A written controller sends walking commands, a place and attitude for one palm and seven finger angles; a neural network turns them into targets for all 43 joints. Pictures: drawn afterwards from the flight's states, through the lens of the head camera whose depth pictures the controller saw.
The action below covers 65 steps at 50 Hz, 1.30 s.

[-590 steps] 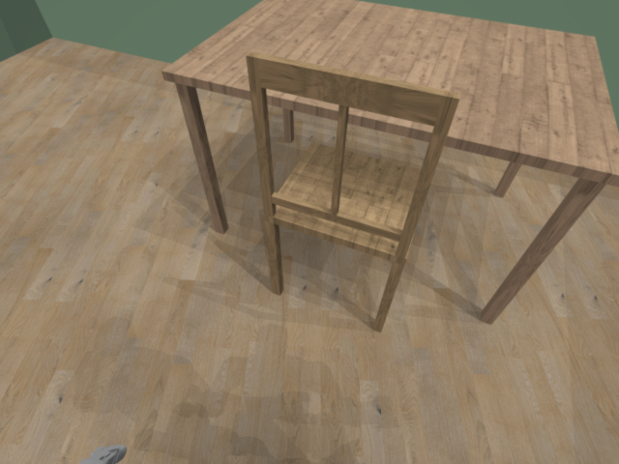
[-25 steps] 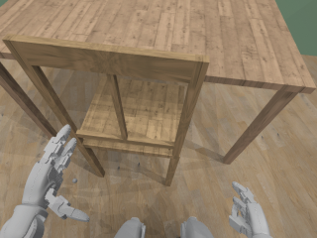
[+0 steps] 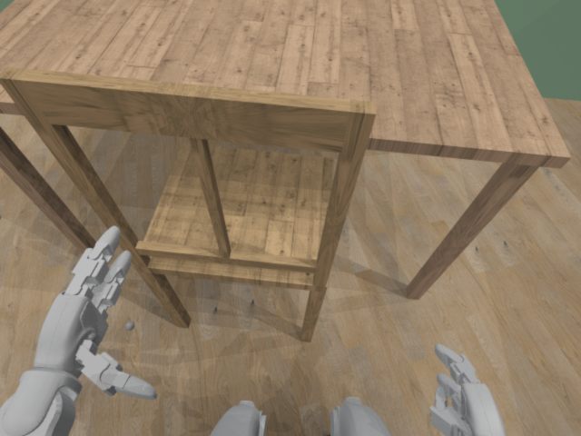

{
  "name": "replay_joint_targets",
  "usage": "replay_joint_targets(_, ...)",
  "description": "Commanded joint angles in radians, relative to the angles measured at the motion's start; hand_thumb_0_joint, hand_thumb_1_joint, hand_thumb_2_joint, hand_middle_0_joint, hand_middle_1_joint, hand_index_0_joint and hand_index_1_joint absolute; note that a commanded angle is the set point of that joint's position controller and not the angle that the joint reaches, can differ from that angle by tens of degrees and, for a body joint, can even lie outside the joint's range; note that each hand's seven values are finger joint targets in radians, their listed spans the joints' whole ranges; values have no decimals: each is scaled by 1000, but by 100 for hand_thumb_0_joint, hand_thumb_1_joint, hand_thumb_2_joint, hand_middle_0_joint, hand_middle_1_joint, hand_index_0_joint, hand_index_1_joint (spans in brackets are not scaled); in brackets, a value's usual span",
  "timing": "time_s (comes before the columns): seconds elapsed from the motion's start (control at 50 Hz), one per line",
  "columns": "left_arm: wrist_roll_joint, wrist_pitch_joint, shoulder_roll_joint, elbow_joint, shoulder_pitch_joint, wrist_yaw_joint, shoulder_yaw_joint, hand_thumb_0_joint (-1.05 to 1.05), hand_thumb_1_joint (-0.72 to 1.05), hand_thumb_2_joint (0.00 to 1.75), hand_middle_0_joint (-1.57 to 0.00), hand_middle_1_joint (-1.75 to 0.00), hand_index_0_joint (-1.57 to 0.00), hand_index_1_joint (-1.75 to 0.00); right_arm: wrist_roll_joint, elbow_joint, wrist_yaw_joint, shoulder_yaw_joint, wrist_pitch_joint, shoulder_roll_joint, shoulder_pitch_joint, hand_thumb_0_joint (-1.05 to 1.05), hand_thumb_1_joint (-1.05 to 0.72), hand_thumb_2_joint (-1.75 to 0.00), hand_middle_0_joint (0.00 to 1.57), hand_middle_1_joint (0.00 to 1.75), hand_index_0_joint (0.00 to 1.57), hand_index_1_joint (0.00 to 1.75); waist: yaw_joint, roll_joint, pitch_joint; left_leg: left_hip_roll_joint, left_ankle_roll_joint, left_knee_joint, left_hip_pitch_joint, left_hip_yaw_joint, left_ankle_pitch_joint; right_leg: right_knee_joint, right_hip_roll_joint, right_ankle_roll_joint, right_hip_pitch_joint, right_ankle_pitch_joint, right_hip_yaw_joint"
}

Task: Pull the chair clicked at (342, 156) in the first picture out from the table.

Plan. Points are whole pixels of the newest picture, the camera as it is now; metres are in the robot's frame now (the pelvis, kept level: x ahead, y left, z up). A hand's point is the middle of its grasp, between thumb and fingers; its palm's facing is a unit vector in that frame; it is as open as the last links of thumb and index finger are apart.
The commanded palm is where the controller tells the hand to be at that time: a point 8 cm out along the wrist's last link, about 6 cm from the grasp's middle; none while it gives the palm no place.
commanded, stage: raise the hand toward the chair's back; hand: left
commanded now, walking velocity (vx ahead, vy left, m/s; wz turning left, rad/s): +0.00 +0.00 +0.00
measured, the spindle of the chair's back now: (214, 207) +0.45 +0.15 +0.00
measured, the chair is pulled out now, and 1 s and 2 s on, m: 0.00 0.00 0.00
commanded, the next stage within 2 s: aim the fingers beside a spindle in 0.08 s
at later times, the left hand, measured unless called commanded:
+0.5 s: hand (158, 310) +0.26 +0.18 +0.05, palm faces -0.08 -1.00 -0.04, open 16.9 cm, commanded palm +0.24 +0.24 +0.04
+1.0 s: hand (186, 309) +0.28 +0.16 +0.01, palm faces -0.11 -0.99 -0.02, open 16.9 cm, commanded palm +0.27 +0.21 +0.02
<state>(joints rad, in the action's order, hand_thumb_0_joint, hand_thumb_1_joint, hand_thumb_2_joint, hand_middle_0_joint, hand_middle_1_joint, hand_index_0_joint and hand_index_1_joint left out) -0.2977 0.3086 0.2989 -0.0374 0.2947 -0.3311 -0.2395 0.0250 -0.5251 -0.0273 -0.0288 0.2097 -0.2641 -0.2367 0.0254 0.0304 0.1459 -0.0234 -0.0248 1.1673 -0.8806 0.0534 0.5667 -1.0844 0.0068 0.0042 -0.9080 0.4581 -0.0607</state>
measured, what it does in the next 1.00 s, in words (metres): stands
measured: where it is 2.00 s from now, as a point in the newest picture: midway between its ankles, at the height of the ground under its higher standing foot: outside the picture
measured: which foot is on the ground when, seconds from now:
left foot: down 0.00-1.00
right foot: down 0.00-1.00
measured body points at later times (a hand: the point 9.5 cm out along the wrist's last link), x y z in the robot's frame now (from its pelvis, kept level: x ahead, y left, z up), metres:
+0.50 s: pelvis +0.00 -0.01 +0.00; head +0.09 +0.00 +0.44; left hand +0.26 +0.23 +0.05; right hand +0.18 -0.25 -0.08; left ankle +0.00 +0.10 -0.65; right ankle +0.04 -0.13 -0.65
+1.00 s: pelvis +0.00 -0.01 -0.02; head +0.10 +0.00 +0.42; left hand +0.28 +0.21 +0.01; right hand +0.18 -0.25 -0.10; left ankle +0.00 +0.10 -0.65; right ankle +0.04 -0.13 -0.65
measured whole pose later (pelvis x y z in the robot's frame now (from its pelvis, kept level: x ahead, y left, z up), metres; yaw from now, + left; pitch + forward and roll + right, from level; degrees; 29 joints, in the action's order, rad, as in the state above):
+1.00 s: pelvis +0.00 -0.01 -0.02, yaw +0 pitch +20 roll -2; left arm -0.24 0.31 0.24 -0.12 0.14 -0.26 -0.13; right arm 0.01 -0.51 -0.03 -0.03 0.18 -0.26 -0.21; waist 0.03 0.02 0.16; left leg -0.03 -0.01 1.25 -1.01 0.05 0.59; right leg -1.19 0.01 -0.01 -1.05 0.49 -0.06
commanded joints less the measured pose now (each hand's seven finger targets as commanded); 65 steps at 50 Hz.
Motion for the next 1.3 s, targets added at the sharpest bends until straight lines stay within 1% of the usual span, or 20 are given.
replay_joint_targets(0.0, -26, 50, 176, 266, -62, -22, -88, 0, -50, 30, -6, -8, -6, -8, 9, 171, -21, 71, 58, -142, 31, 0, -90, -90, 20, 30, 20, 30, -13, 35, 281, 14, 19, -209, 149, 11, -331, 142, -15, -35, 243, -177, -1)
replay_joint_targets(0.08, -35, 107, 184, 276, -75, 28, -126, 0, -50, 30, -6, -8, -6, -8, -3, 144, -20, 66, 64, -125, 35, 0, -90, -90, 20, 30, 20, 30, -16, 44, 246, 15, 27, -192, 140, 13, -345, 123, -20, -38, 213, -178, -8)
replay_joint_targets(0.18, -14, 84, 100, 139, -58, 3, -39, 0, -50, 30, -6, -8, -6, -8, 5, 145, -16, 61, 55, -133, 43, 0, -90, -90, 20, 30, 20, 30, 12, 10, 179, 12, 12, -185, 75, -1, -234, 141, -13, -33, 168, -94, 0)
replay_joint_targets(0.28, -11, 48, 139, 168, -139, -41, -38, 0, -50, 30, -6, -8, -6, -8, 9, 155, -28, 64, 59, -144, 38, 0, -90, -90, 20, 30, 20, 30, 14, 5, 240, 12, 4, -171, 79, -5, -246, 144, -9, -30, 199, -118, 18)
replay_joint_targets(0.38, -16, 107, 162, 254, -180, 15, -70, 0, -50, 30, -6, -8, -6, -8, -4, 141, -24, 63, 74, -130, 35, 0, -90, -90, 20, 30, 20, 30, -10, 74, 298, 13, 16, -157, 124, 3, -341, 103, -11, -37, 202, -190, 9)
replay_joint_targets(0.42, -5, 115, 125, 235, -132, 38, -46, 0, -50, 30, -6, -8, -6, -8, -7, 141, -13, 63, 72, -124, 32, 0, -90, -90, 20, 30, 20, 30, -13, 82, 297, 13, 24, -160, 135, 5, -374, 90, -7, -37, 192, -207, -1)
replay_joint_targets(0.48, 13, 89, 102, 139, -67, 51, -37, 0, -50, 30, -6, -8, -6, -8, -6, 141, -6, 70, 53, -127, 32, 0, -90, -90, 20, 30, 20, 30, -7, 1, 275, 14, 17, -153, 82, -5, -354, 91, -7, -33, 190, -213, -1)
replay_joint_targets(0.54, 27, 54, 86, 107, -116, 38, -5, 0, -50, 30, -6, -8, -6, -8, 1, 155, -5, 69, 34, -133, 37, 0, -90, -90, 20, 30, 20, 30, 5, -5, 234, 9, 13, -153, 27, -17, -270, 100, 0, -30, 172, -157, 10)
replay_joint_targets(0.58, 21, 49, 103, 117, -128, 35, -23, 0, -50, 30, -6, -8, -6, -8, 2, 163, -10, 71, 30, -135, 39, 0, -90, -90, 20, 30, 20, 30, 2, -34, 255, 10, 8, -146, 17, -17, -266, 101, -2, -31, 186, -156, 18)
replay_joint_targets(0.7, 9, 132, 123, 275, -180, 61, -24, 0, -50, 30, -6, -8, -6, -8, -10, 154, -8, 70, 46, -124, 26, 0, -90, -90, 20, 30, 20, 30, -5, 52, 360, 14, 17, -120, 97, -7, -386, 65, -1, -37, 203, -258, 20)
replay_joint_targets(0.8, 41, 119, 46, 127, -184, 70, 49, 0, -50, 30, -6, -8, -6, -8, -7, 139, -3, 67, 34, -130, 30, 0, -90, -90, 20, 30, 20, 30, 28, 0, 258, 15, 11, -105, 21, -9, -279, 60, -1, -31, 105, -157, 9)
replay_joint_targets(0.84, 51, 91, 58, 75, -201, 62, 43, 0, -50, 30, -6, -8, -6, -8, -3, 142, -5, 67, 23, -139, 32, 0, -90, -90, 20, 30, 20, 30, 23, -4, 241, 14, 12, -111, -9, -9, -226, 62, 2, -33, 90, -106, 10)
replay_joint_targets(0.86, 54, 83, 41, 86, -237, 58, 69, 0, -50, 30, -6, -8, -6, -8, -2, 149, -7, 68, 20, -139, 35, 0, -90, -90, 20, 30, 20, 30, 30, -15, 256, 13, 9, -107, -4, -7, -229, 59, 3, -32, 91, -113, 12)
replay_joint_targets(0.92, 49, 70, 73, 136, -254, 60, 39, 0, -50, 30, -6, -8, -6, -8, -2, 166, -9, 70, 13, -137, 34, 0, -90, -90, 20, 30, 20, 30, 5, 7, 330, 11, 9, -108, 25, -11, -266, 54, 5, -35, 131, -147, 18)
replay_joint_targets(1.0, 53, 110, 103, 239, -310, 107, 18, 0, -50, 30, -6, -8, -6, -8, -14, 166, -6, 67, 13, -125, 32, 0, -90, -90, 20, 30, 20, 30, -7, 52, 406, 11, 15, -98, 75, -4, -348, 33, 4, -38, 153, -208, 19)
replay_joint_targets(1.04, 58, 121, 74, 212, -272, 128, 35, 0, -50, 30, -6, -8, -6, -8, -17, 163, 1, 65, 9, -120, 28, 0, -90, -90, 20, 30, 20, 30, -5, 30, 388, 12, 17, -95, 72, -4, -366, 28, 3, -38, 148, -225, 14)
replay_joint_targets(1.12, 73, 94, 31, 52, -258, 125, 63, 0, -50, 30, -6, -8, -6, -8, -12, 148, 7, 65, -12, -129, 33, 0, -90, -90, 20, 30, 20, 30, 19, -35, 295, 12, 11, -83, -26, -12, -254, 34, 2, -33, 94, -147, 14)
replay_joint_targets(1.16, 82, 73, 11, 14, -300, 110, 95, 0, -50, 30, -6, -8, -6, -8, -7, 150, 6, 64, -21, -135, 37, 0, -90, -90, 20, 30, 20, 30, 28, -27, 269, 10, 11, -86, -51, -10, -205, 36, 5, -35, 67, -99, 15)
replay_joint_targets(1.2, 85, 61, 1, 14, -303, 96, 114, 0, -50, 30, -6, -8, -6, -8, -4, 162, 6, 67, -26, -136, 35, 0, -90, -90, 20, 30, 20, 30, 24, -31, 284, 10, 8, -86, -45, -12, -211, 38, 6, -37, 78, -106, 18)
replay_joint_targets(1.28, 81, 99, 40, 193, -363, 118, 105, 0, -50, 30, -6, -8, -6, -8, -11, 178, 2, 71, -21, -131, 35, 0, -90, -90, 20, 30, 20, 30, 7, 47, 411, 14, 14, -77, 53, -1, -341, 4, 8, -41, 106, -203, 17)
